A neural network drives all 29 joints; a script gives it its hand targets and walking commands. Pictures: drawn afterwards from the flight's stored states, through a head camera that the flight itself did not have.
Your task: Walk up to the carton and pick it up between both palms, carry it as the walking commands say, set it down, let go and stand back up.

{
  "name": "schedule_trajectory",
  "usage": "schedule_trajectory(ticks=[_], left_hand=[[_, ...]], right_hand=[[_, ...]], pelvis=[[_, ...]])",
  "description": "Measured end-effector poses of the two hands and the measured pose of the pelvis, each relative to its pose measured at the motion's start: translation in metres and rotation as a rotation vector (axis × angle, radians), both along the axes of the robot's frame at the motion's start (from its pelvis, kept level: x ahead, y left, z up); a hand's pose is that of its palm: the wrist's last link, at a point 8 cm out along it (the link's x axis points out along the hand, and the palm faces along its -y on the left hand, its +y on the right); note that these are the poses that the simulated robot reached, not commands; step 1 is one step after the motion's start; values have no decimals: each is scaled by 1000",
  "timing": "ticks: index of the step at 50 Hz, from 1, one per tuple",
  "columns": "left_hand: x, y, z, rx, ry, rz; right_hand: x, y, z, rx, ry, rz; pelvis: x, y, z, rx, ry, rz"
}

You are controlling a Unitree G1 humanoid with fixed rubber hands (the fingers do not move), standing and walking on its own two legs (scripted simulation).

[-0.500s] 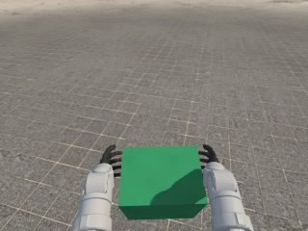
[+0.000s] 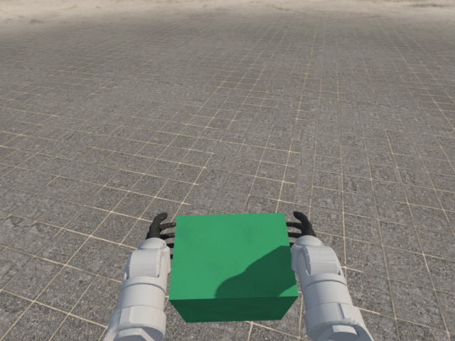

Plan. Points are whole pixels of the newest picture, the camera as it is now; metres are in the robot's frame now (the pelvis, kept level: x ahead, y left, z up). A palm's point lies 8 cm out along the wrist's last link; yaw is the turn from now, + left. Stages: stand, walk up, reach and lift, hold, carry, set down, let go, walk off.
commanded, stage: reach and lift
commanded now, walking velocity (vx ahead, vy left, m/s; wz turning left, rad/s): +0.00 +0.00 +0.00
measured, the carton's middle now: (232, 271) +0.29 +0.01 -0.04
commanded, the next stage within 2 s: hold in 0.28 s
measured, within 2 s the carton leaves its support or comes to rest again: neither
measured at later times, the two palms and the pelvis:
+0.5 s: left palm (156, 255) +0.27 +0.15 +0.04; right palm (312, 253) +0.28 -0.14 +0.04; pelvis -0.01 +0.00 +0.00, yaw +0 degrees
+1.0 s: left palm (156, 255) +0.27 +0.15 +0.04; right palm (314, 254) +0.27 -0.15 +0.04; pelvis +0.00 +0.00 +0.00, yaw +0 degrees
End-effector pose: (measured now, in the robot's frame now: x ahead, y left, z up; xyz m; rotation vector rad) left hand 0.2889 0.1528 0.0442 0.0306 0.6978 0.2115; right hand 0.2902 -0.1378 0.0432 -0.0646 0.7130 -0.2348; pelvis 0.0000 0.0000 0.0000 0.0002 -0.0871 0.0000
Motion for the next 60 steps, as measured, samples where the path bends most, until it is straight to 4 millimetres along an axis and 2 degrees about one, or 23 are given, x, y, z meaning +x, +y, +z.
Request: schedule_trajectory(ticks=[9,31,52,57,60], left_hand=[[-2,-3,3,-14,-9,-42],[-16,-7,0,-9,-3,-21],[-13,-6,1,-4,-6,-45],[-6,-9,7,21,-56,-7],[3,-18,13,14,-66,-12]], right_hand=[[-7,-6,3,3,-10,-12],[-17,-8,1,0,-7,-1],[-16,-9,0,-7,-10,1],[-12,-7,8,-19,-61,-15],[-6,-16,14,-22,-67,-24]], pelvis=[[-3,-1,0,1,-11,-4],[-5,-1,0,-1,-21,4],[-2,1,-2,-4,-6,2],[0,0,-12,3,31,-39],[8,-6,-14,13,56,-90]])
